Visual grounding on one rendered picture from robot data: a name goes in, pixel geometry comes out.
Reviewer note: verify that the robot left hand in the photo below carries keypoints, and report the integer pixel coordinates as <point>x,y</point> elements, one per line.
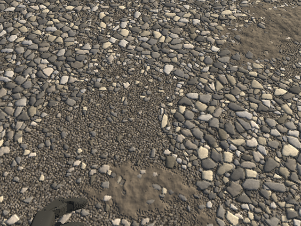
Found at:
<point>56,209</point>

